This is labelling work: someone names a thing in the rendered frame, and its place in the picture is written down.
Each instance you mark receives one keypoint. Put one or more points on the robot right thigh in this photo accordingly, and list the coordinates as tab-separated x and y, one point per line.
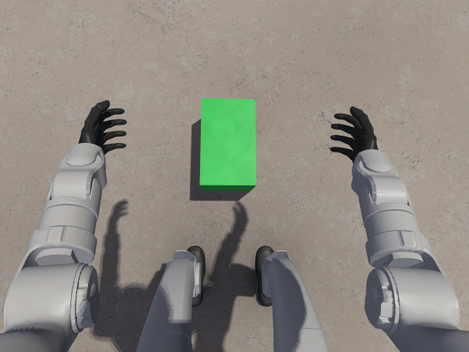
296	326

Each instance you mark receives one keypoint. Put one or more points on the robot left hand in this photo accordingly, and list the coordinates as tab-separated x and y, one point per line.
94	127

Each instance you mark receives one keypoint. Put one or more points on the right robot forearm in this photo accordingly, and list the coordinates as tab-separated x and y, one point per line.
394	237

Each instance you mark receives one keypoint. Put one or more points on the robot right foot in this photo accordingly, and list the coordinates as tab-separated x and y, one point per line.
261	255

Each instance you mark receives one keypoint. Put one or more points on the carton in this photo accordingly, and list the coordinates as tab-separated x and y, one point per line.
228	145

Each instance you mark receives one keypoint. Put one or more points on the robot right upper arm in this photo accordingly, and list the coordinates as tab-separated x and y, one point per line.
416	308

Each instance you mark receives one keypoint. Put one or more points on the robot left upper arm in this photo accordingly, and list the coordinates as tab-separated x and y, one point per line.
48	306

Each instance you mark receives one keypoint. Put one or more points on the left robot forearm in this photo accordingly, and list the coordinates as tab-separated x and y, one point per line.
66	233

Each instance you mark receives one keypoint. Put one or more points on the robot right hand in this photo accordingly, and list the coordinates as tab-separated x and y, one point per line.
362	132

